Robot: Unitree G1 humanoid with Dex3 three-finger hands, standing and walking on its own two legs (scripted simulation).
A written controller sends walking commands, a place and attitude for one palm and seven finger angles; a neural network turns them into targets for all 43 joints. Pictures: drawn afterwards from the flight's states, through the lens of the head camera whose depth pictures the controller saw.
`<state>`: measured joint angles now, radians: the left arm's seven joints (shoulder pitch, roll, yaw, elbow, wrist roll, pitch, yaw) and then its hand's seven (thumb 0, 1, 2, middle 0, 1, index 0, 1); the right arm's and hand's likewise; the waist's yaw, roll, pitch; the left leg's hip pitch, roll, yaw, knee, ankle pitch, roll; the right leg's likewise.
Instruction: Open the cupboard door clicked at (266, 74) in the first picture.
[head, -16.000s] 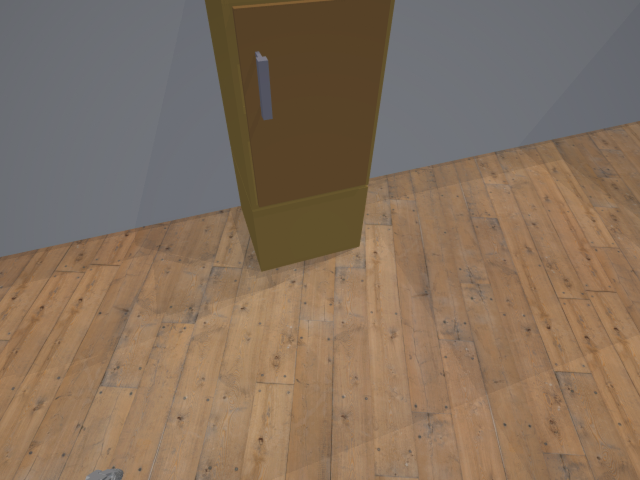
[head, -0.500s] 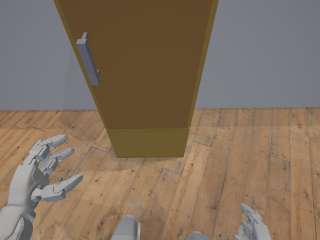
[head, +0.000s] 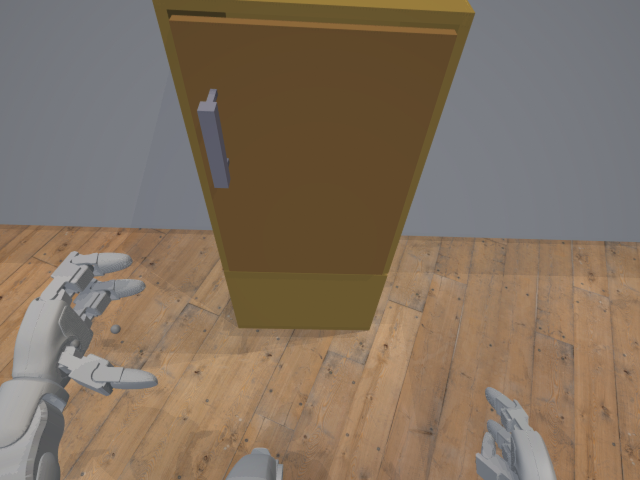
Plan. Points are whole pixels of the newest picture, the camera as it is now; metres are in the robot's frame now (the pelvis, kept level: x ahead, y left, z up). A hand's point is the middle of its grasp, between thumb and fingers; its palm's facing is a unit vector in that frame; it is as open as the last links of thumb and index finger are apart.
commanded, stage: raise the hand with hooked fingers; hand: left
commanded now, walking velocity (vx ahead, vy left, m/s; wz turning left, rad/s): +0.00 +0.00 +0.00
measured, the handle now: (217, 140) +0.59 +0.21 +0.08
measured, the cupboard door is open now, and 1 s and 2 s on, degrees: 0 0 0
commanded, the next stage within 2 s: move the hooked fingers beside the handle in 0.84 s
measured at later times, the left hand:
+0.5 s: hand (105, 284) +0.30 +0.27 +0.10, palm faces +0.07 -1.00 -0.03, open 14.0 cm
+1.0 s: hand (124, 282) +0.30 +0.25 +0.09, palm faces +0.09 -1.00 -0.01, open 14.0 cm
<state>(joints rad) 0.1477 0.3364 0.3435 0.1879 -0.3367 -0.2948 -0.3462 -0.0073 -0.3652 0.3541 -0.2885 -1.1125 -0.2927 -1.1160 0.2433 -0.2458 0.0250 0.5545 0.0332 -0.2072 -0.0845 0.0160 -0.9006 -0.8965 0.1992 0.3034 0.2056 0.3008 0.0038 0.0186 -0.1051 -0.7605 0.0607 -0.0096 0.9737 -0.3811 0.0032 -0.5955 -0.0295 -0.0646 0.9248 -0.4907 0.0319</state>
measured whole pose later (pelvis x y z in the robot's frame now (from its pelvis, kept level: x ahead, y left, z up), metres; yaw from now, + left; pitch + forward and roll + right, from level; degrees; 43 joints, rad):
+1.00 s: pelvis +0.01 -0.02 +0.01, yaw +0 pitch +8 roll -2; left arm -0.07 0.39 0.43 0.44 -0.35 -0.25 -0.44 -0.01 -0.50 0.30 -0.30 -1.20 -0.30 -1.20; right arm 0.27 -0.27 0.03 0.57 0.04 -0.15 -0.10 0.02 -0.90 -0.90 0.20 0.30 0.21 0.30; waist 0.01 0.03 -0.09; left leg -0.67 0.07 0.00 0.87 -0.35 -0.02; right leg -0.53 -0.01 -0.06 0.85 -0.47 0.01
